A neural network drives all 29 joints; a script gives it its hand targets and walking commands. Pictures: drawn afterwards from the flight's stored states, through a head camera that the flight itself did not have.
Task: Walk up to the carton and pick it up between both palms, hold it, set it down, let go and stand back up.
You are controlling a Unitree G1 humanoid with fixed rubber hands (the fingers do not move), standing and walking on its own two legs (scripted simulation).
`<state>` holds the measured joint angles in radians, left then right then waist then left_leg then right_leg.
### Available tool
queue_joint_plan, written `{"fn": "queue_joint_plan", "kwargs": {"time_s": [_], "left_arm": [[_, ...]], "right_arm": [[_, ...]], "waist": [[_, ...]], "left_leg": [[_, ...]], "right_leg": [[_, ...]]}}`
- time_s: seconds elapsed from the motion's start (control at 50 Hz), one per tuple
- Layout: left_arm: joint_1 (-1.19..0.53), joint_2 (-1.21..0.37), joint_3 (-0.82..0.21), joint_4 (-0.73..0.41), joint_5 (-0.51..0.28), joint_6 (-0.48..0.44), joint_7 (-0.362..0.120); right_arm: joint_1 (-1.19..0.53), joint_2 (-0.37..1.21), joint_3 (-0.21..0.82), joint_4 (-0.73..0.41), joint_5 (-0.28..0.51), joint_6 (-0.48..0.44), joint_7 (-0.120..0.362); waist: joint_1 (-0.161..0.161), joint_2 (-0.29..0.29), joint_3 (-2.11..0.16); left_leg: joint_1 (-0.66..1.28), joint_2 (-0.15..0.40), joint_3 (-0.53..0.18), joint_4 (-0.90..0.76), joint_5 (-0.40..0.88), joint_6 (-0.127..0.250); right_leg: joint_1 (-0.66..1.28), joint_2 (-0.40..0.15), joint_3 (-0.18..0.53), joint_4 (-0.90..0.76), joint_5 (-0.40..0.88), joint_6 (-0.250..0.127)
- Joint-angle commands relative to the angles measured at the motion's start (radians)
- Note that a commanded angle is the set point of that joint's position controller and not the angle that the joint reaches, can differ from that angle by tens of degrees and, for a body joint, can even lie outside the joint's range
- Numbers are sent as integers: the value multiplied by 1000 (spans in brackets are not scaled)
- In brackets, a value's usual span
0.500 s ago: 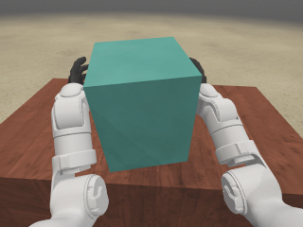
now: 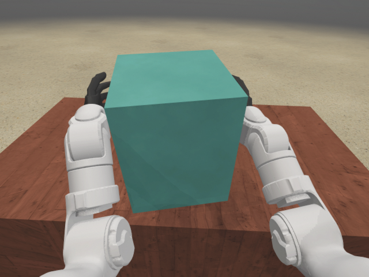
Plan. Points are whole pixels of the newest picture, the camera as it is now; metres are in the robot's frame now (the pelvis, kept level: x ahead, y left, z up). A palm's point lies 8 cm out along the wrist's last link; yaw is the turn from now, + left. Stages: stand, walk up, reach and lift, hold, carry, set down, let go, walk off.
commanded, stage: hold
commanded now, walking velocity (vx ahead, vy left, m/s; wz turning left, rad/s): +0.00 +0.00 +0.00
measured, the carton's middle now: (173, 129) +0.35 +0.00 +0.22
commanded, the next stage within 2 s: none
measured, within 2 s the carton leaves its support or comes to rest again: neither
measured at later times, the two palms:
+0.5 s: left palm (96, 111) +0.36 +0.15 +0.27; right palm (243, 110) +0.35 -0.14 +0.26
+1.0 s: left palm (94, 111) +0.36 +0.16 +0.27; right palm (240, 109) +0.36 -0.14 +0.26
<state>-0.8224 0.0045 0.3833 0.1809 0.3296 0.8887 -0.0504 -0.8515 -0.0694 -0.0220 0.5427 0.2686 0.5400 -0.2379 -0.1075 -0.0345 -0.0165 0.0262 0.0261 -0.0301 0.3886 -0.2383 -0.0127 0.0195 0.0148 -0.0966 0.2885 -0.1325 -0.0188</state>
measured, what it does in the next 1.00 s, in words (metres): stands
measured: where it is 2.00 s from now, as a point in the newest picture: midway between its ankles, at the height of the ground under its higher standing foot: outside the picture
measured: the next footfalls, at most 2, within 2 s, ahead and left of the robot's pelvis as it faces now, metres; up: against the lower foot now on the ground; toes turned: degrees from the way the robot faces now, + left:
none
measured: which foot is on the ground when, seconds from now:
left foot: down 0.00-1.00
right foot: down 0.00-1.00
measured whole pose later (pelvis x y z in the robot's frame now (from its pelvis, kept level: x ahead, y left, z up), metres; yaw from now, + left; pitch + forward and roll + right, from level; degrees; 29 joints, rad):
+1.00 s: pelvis -0.01 -0.01 +0.00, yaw +1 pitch -9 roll -1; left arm -0.87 0.03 0.41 0.28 0.32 0.85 -0.06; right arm -0.91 -0.06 -0.05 0.62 0.24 0.54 -0.24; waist -0.10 -0.04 -0.03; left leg 0.00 0.02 -0.04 0.39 -0.22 -0.02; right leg -0.01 0.01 -0.11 0.30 -0.13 -0.03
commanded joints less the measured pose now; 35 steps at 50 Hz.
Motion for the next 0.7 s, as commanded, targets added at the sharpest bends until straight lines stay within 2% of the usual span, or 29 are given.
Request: {"fn": "queue_joint_plan", "kwargs": {"time_s": [0.0, 0.02, 0.04, 0.1, 0.12, 0.16, 0.18, 0.2, 0.22, 0.24, 0.26, 0.28, 0.3, 0.34, 0.36, 0.42, 0.44, 0.48, 0.5, 0.52, 0.56, 0.58, 0.6, 0.62, 0.66, 0.68], "left_arm": [[-670, -518, -448, -36, -152, -53, -161], [-665, -520, -457, -34, -154, -50, -161], [-704, -516, -450, -73, -162, -54, -156], [-729, -532, -457, -67, -178, -59, -145], [-711, -517, -446, -40, -169, -60, -147], [-705, -501, -423, 21, -162, -54, -155], [-718, -504, -436, 10, -162, -58, -156], [-722, -517, -457, -8, -183, -64, -154], [-722, -528, -463, 2, -188, -65, -154], [-748, -529, -461, -11, -187, -69, -155], [-740, -532, -460, -21, -194, -74, -156], [-704, -530, -447, -15, -184, -70, -156], [-736, -520, -446, -45, -192, -76, -156], [-683, -506, -419, 1, -168, -67, -161], [-715, -514, -435, -46, -167, -69, -160], [-693, -506, -438, -8, -162, -61, -163], [-702, -498, -426, 3, -149, -59, -165], [-714, -497, -419, 1, -162, -67, -165], [-724, -508, -427, -5, -172, -72, -164], [-732, -512, -443, -23, -174, -75, -162], [-792, -517, -474, -73, -202, -91, -150], [-779, -531, -467, -50, -200, -90, -144], [-744, -506, -441, 5, -178, -82, -144], [-758, -516, -444, -17, -176, -85, -145], [-730, -491, -425, 28, -161, -74, -148], [-730, -495, -410, 36, -164, -72, -149]], "right_arm": [[-842, 581, 287, -291, 108, -43, 99], [-853, 583, 290, -307, 112, -44, 97], [-897, 578, 300, -333, 121, -49, 100], [-909, 606, 296, -329, 117, -50, 101], [-883, 597, 284, -285, 104, -44, 100], [-898, 587, 268, -260, 92, -42, 105], [-883, 589, 256, -244, 84, -39, 104], [-881, 588, 257, -270, 82, -45, 105], [-897, 594, 255, -275, 88, -46, 102], [-892, 610, 266, -255, 89, -42, 100], [-900, 617, 280, -284, 103, -44, 98], [-896, 613, 300, -299, 116, -44, 93], [-918, 628, 312, -322, 129, -46, 88], [-871, 597, 292, -293, 112, -40, 81], [-881, 599, 287, -303, 120, -44, 85], [-848, 591, 269, -251, 104, -34, 91], [-858, 583, 269, -242, 105, -33, 91], [-884, 590, 266, -259, 96, -38, 94], [-903, 601, 270, -275, 106, -44, 97], [-893, 613, 272, -274, 102, -44, 95], [-938, 639, 296, -330, 125, -55, 93], [-947, 640, 293, -336, 119, -57, 91], [-907, 611, 267, -269, 97, -46, 88], [-902, 616, 271, -266, 103, -46, 93], [-898, 608, 261, -234, 92, -38, 96], [-923, 602, 266, -244, 92, -40, 100]], "waist": [[1, 93, -304], [5, 94, -314], [7, 93, -373], [11, 78, -364], [7, 75, -324], [3, 51, -318], [-3, 59, -319], [-14, 84, -343], [-10, 90, -339], [-15, 73, -348], [-2, 71, -378], [-2, 57, -378], [0, 45, -418], [-7, 64, -369], [-4, 79, -397], [-19, 95, -317], [-6, 102, -297], [-2, 58, -324], [9, 65, -334], [-5, 75, -361], [-7, 81, -434], [10, 70, -406], [-7, 82, -337], [1, 79, -351], [7, 68, -314], [20, 61, -324]], "left_leg": [[-212, -63, 47, -110, 243, -20], [-209, -63, 49, -105, 281, -23], [-182, -64, 48, -95, 272, -27], [-188, -70, 53, -97, 251, -16], [-200, -69, 53, -102, 239, -10], [-220, -63, 52, -123, 159, -3], [-229, -66, 48, -129, 132, 1], [-243, -64, 49, -129, 147, -13], [-236, -63, 43, -121, 184, -20], [-218, -65, 47, -108, 221, -20], [-203, -71, 45, -93, 271, -22], [-187, -77, 45, -86, 303, -25], [-181, -84, 51, -82, 281, -10], [-198, -85, 52, -95, 218, -10], [-198, -78, 44, -98, 216, -12], [-212, -77, 50, -110, 196, -18], [-218, -72, 50, -117, 197, -18], [-224, -73, 50, -121, 183, -12], [-243, -71, 42, -123, 195, -11], [-225, -76, 51, -112, 210, -17], [-197, -86, 50, -87, 238, -12], [-204, -81, 47, -89, 230, -10], [-221, -76, 44, -108, 182, -10], [-217, -70, 46, -113, 174, -9], [-238, -67, 46, -128, 147, -1], [-236, -70, 48, -127, 128, -1]], "right_leg": [[276, 54, 44, 9, 162, 37], [274, 53, 49, 8, 188, 37], [281, 56, 43, 15, 179, 40], [248, 54, 42, 10, 148, 41], [237, 50, 47, 2, 155, 38], [237, 46, 42, 1, 79, 43], [252, 42, 52, -7, 71, 39], [262, 48, 47, 4, 96, 34], [252, 48, 45, 8, 125, 33], [262, 45, 48, 8, 149, 40], [263, 50, 51, 14, 200, 42], [276, 53, 49, 16, 245, 43], [293, 43, 59, 21, 251, 50], [283, 37, 57, 12, 206, 52], [285, 40, 49, 15, 178, 47], [248, 41, 53, 2, 146, 44], [244, 42, 45, 0, 138, 44], [263, 45, 43, 2, 134, 45], [270, 47, 46, 8, 140, 41], [272, 42, 46, 10, 156, 42], [270, 39, 56, 24, 194, 52], [256, 43, 53, 17, 179, 48], [246, 43, 53, 6, 130, 47], [246, 39, 46, 12, 118, 46], [242, 41, 47, 4, 89, 44], [243, 40, 48, 5, 80, 44]]}}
